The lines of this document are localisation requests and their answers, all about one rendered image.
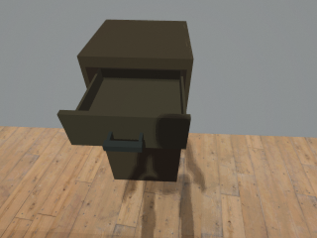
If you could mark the handle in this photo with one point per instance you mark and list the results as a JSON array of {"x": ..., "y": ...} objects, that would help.
[{"x": 123, "y": 146}]

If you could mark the drawer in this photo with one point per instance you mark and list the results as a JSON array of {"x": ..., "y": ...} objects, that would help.
[{"x": 127, "y": 102}]

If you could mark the cabinet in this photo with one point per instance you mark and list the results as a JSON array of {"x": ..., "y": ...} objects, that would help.
[{"x": 147, "y": 44}]

